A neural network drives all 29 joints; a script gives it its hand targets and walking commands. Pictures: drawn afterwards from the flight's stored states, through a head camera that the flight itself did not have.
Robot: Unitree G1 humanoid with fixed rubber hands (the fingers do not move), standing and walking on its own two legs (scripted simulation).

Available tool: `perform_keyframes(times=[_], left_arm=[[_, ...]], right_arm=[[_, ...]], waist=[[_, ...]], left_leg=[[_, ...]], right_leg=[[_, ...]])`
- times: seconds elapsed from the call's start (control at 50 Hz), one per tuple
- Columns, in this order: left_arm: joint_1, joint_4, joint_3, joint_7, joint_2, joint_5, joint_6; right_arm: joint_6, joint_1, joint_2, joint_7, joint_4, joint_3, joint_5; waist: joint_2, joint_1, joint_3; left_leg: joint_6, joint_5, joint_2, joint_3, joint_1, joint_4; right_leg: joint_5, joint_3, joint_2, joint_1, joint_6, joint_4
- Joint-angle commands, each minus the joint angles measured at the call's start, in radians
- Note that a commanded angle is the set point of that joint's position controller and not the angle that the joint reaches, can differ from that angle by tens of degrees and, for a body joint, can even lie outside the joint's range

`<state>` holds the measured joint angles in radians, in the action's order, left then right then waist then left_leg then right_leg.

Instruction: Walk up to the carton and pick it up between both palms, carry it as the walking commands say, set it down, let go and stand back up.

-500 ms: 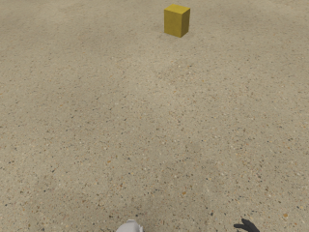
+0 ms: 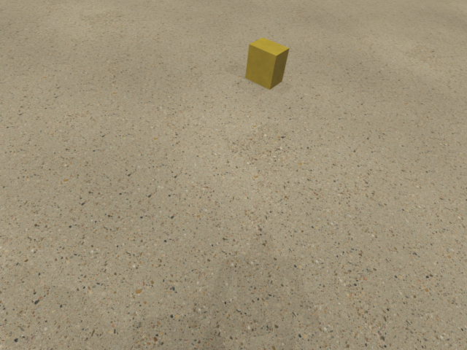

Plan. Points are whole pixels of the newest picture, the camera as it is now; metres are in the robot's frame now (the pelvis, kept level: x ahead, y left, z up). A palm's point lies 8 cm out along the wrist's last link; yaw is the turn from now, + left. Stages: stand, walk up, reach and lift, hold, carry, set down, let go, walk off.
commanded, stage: walk up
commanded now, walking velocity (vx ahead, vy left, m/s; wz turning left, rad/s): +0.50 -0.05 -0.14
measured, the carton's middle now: (266, 63) +2.27 -0.24 -0.64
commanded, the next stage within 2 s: none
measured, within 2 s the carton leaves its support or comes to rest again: neither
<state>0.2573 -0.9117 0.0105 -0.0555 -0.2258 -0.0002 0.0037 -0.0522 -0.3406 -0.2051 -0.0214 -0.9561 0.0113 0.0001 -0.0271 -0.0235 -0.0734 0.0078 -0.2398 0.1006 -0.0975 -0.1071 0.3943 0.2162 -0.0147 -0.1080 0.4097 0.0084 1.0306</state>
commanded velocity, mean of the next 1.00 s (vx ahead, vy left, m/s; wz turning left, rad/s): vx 0.50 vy -0.01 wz -0.01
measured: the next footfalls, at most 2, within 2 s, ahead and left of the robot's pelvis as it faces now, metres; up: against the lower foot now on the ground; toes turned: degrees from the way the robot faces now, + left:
right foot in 0.16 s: +0.16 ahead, -0.19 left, +0.00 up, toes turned -13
left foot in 0.64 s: +0.43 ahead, +0.08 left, +0.00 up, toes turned +5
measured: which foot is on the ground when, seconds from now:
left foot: down 0.00-0.16, up 0.18-0.62, down 0.64-1.00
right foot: up 0.00-0.14, down 0.16-0.64, up 0.66-1.00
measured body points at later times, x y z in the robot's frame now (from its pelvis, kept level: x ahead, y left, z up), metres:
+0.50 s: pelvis +0.19 -0.06 -0.01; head +0.22 -0.09 +0.44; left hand +0.21 +0.20 -0.13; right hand +0.28 -0.30 -0.16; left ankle +0.29 +0.09 -0.69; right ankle +0.13 -0.18 -0.75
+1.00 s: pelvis +0.39 -0.01 +0.00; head +0.40 +0.04 +0.45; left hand +0.45 +0.22 -0.17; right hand +0.41 -0.27 -0.12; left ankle +0.39 +0.08 -0.75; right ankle +0.36 -0.21 -0.65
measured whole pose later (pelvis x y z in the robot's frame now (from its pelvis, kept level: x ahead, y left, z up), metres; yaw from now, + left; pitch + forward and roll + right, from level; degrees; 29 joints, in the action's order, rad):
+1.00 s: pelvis +0.39 -0.01 +0.00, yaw -1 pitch -3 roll -4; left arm 0.27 -0.92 0.01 -0.05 -0.22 0.00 0.00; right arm -0.05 -0.34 -0.20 -0.02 -0.96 0.01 0.00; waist -0.03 -0.02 -0.06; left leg 0.03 -0.23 0.08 -0.08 -0.12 0.40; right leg 0.22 -0.03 -0.11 0.42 0.03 1.08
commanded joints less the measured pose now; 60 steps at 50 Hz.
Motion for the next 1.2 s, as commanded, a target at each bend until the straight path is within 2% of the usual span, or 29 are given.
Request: perform_keyframes(times=[0.0,0.04,0.08,0.1,0.12,0.14,0.18,0.22,0.24,0.26,0.44,0.5,0.54,0.56,0.58,0.6,0.62,0.66,0.72,0.82,0.86,0.92,0.96,1.04,1.1,1.12,1.14,1.16,1.18], left_arm=[[-0.124,0.066,0.013,-0.007,-0.042,-0.027,-0.028],[-0.121,0.072,0.008,0.001,-0.036,-0.031,-0.040],[0.018,0.021,0.022,0.018,-0.049,-0.032,-0.073],[0.187,-0.023,0.065,0.033,-0.139,-0.036,-0.087],[0.331,-0.064,0.115,0.046,-0.287,-0.048,-0.091],[0.371,-0.068,0.112,0.048,-0.305,-0.037,-0.084],[0.319,-0.059,0.091,0.061,-0.242,-0.033,-0.090],[0.239,-0.041,0.078,0.069,-0.182,-0.031,-0.094],[0.227,-0.032,0.077,0.069,-0.170,-0.031,-0.094],[0.262,-0.040,0.085,0.067,-0.175,-0.030,-0.097],[0.209,0.008,0.085,0.064,-0.190,-0.035,-0.081],[0.192,0.008,0.085,0.061,-0.206,-0.033,-0.069],[0.152,0.011,0.092,0.061,-0.216,-0.023,-0.068],[0.166,0.020,0.091,0.053,-0.189,-0.017,-0.070],[0.162,0.025,0.081,0.051,-0.153,-0.013,-0.074],[0.166,0.063,0.057,0.041,-0.093,-0.017,-0.078],[0.109,0.074,0.071,0.040,-0.106,-0.027,-0.077],[0.069,0.074,0.059,0.030,-0.099,-0.045,-0.062],[0.143,0.014,0.055,0.016,-0.078,-0.040,-0.022],[0.065,-0.012,0.044,-0.001,-0.077,-0.030,0.005],[0.040,-0.014,0.042,-0.003,-0.087,-0.029,0.007],[-0.015,-0.003,0.043,-0.005,-0.067,-0.030,0.005],[-0.043,0.005,0.042,-0.002,-0.082,-0.031,0.003],[-0.111,0.033,0.034,-0.009,-0.068,-0.031,0.001],[-0.168,0.060,0.018,-0.011,-0.051,-0.028,-0.018],[-0.141,0.066,0.015,-0.007,-0.040,-0.024,-0.030],[-0.094,0.063,0.012,0.002,-0.042,-0.027,-0.043],[-0.007,0.034,0.019,0.017,-0.057,-0.027,-0.054],[0.135,-0.031,0.038,0.033,-0.108,-0.031,-0.074]], right_arm=[[-0.003,-0.075,-0.207,0.017,0.034,0.077,0.030],[0.005,-0.095,-0.226,0.024,0.017,0.084,0.039],[0.010,-0.075,-0.222,0.023,0.008,0.082,0.041],[-0.002,-0.068,-0.166,0.019,0.031,0.057,0.049],[-0.016,-0.054,-0.083,0.009,0.081,0.033,0.045],[-0.020,0.014,-0.092,0.012,0.112,0.035,0.028],[-0.005,0.125,-0.091,0.000,0.116,0.056,0.029],[0.001,0.083,-0.105,-0.012,0.124,0.047,0.024],[0.005,0.079,-0.112,-0.020,0.131,0.042,0.023],[0.014,0.098,-0.107,-0.024,0.134,0.039,0.025],[0.028,0.297,-0.063,-0.058,0.186,0.016,0.020],[0.009,0.285,-0.067,-0.053,0.173,0.011,0.017],[-0.005,0.179,-0.088,-0.039,0.131,0.018,0.015],[-0.025,0.022,-0.148,-0.022,0.075,0.040,0.025],[-0.038,-0.156,-0.232,-0.008,0.023,0.068,0.044],[-0.039,-0.240,-0.337,0.008,0.006,0.097,0.048],[-0.029,-0.246,-0.334,0.014,-0.006,0.093,0.043],[-0.018,-0.091,-0.261,0.007,0.033,0.075,0.025],[-0.013,-0.024,-0.198,0.010,0.043,0.064,0.026],[-0.022,-0.054,-0.204,0.015,0.033,0.069,0.018],[-0.021,-0.034,-0.211,0.016,0.046,0.075,0.017],[-0.021,-0.098,-0.193,0.019,0.022,0.068,0.017],[-0.020,-0.130,-0.209,0.021,0.030,0.074,0.013],[-0.012,-0.151,-0.210,0.028,0.028,0.081,0.018],[-0.003,-0.116,-0.224,0.031,0.028,0.085,0.034],[0.001,-0.074,-0.214,0.032,0.017,0.079,0.042],[0.004,-0.055,-0.212,0.029,0.007,0.078,0.045],[0.005,-0.039,-0.214,0.029,0.002,0.079,0.043],[0.003,-0.040,-0.200,0.024,0.010,0.073,0.046]], waist=[[0.318,0.115,-0.028],[0.287,0.117,0.042],[0.184,0.039,0.125],[-0.021,-0.042,0.227],[-0.389,-0.094,0.314],[-0.325,-0.091,0.335],[-0.087,-0.078,0.213],[-0.119,-0.039,0.153],[-0.210,-0.037,0.142],[-0.211,-0.048,0.139],[-0.194,-0.064,0.018],[-0.168,-0.044,0.060],[-0.156,0.013,0.168],[-0.027,0.062,0.325],[0.133,0.133,0.424],[0.362,0.159,0.428],[0.296,0.156,0.360],[0.248,0.110,0.139],[0.162,0.038,-0.013],[0.214,0.046,-0.073],[0.200,0.052,-0.056],[0.205,0.068,-0.062],[0.209,0.085,-0.036],[0.187,0.106,-0.066],[0.293,0.124,-0.070],[0.279,0.103,-0.046],[0.342,0.079,0.003],[0.240,0.030,0.049],[0.069,-0.024,0.138]], left_leg=[[0.091,-0.080,0.169,0.034,0.054,-0.201],[0.114,0.081,0.179,0.044,0.111,-0.103],[0.087,0.231,0.138,0.032,0.017,0.118],[0.041,0.155,0.081,0.023,-0.221,0.353],[-0.016,-0.236,-0.043,-0.021,-0.510,0.639],[0.000,-0.315,-0.041,0.038,-0.617,0.745],[-0.005,-0.169,0.000,0.095,-0.681,0.856],[-0.023,-0.100,0.056,0.098,-0.662,0.782],[-0.037,-0.090,0.047,0.080,-0.655,0.747],[-0.042,-0.073,0.048,0.069,-0.666,0.723],[-0.073,0.098,0.027,-0.016,-0.564,0.320],[-0.056,0.046,-0.016,-0.065,-0.432,0.160],[-0.025,0.075,-0.054,-0.095,-0.274,0.052],[-0.001,0.040,-0.049,-0.066,-0.041,0.054],[0.036,0.019,0.129,0.170,0.208,0.025],[0.063,-0.063,0.338,0.532,0.366,-0.109],[0.085,-0.123,0.362,0.632,0.342,-0.162],[0.066,-0.357,0.282,0.521,0.065,-0.228],[-0.002,-0.296,0.258,0.402,-0.141,-0.255],[-0.061,-0.180,0.203,0.278,-0.124,-0.285],[-0.019,-0.163,0.225,0.246,-0.073,-0.277],[-0.020,-0.162,0.226,0.252,-0.024,-0.278],[0.021,-0.010,0.239,0.221,0.060,-0.245],[0.064,0.048,0.252,0.182,0.118,-0.226],[0.100,0.091,0.218,0.115,0.091,-0.182],[0.105,0.129,0.190,0.080,0.063,-0.147],[0.114,0.120,0.155,0.052,0.058,-0.095],[0.110,0.156,0.144,0.057,0.036,-0.002],[0.081,0.221,0.087,0.020,-0.034,0.237]], right_leg=[[0.037,-0.128,0.020,0.089,0.022,-0.389],[0.100,-0.154,0.047,0.041,0.020,-0.508],[0.021,-0.157,0.065,-0.176,0.002,-0.666],[-0.009,-0.014,-0.043,-0.475,-0.039,-0.649],[-0.112,0.370,-0.326,-0.681,-0.099,-0.676],[-0.119,0.494,-0.416,-0.743,-0.178,-0.728],[-0.211,0.420,-0.373,-0.618,-0.166,-0.733],[-0.329,0.242,-0.312,-0.507,-0.113,-0.726],[-0.372,0.169,-0.267,-0.494,-0.084,-0.714],[-0.376,0.133,-0.251,-0.514,-0.074,-0.719],[-0.086,0.035,-0.237,-0.364,-0.122,-0.852],[-0.116,0.005,-0.223,-0.355,-0.109,-0.778],[-0.229,-0.054,-0.177,-0.388,-0.087,-0.632],[-0.231,-0.085,-0.110,-0.372,-0.070,-0.410],[0.010,-0.110,-0.046,-0.143,-0.031,-0.124],[0.306,-0.061,0.066,0.153,-0.011,0.072],[0.305,0.023,0.058,0.257,-0.013,0.168],[0.200,0.059,-0.010,0.258,-0.037,0.165],[0.101,0.059,-0.047,0.158,0.002,0.126],[-0.064,0.037,-0.027,0.177,0.036,0.081],[-0.079,0.031,-0.037,0.213,0.040,0.071],[-0.111,0.021,-0.034,0.242,0.045,0.034],[-0.100,0.002,-0.029,0.273,0.045,-0.011],[-0.076,-0.007,-0.032,0.294,0.048,-0.149],[0.019,-0.077,-0.008,0.173,0.051,-0.369],[0.058,-0.108,0.011,0.091,0.056,-0.450],[0.084,-0.142,0.022,0.000,0.042,-0.483],[0.047,-0.168,0.047,-0.106,0.041,-0.572],[0.025,-0.158,0.058,-0.290,0.012,-0.636]])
